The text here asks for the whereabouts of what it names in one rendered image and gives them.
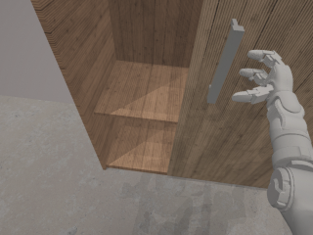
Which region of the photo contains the robot right hand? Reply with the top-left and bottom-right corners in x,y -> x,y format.
232,50 -> 293,104

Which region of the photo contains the wardrobe door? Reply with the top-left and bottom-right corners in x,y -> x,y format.
166,0 -> 313,189

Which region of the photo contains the handle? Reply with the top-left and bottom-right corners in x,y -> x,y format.
206,19 -> 245,104

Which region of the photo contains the robot right forearm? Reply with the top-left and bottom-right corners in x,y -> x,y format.
266,90 -> 313,172

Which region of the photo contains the right robot upper arm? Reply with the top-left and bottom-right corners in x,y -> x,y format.
266,166 -> 313,235

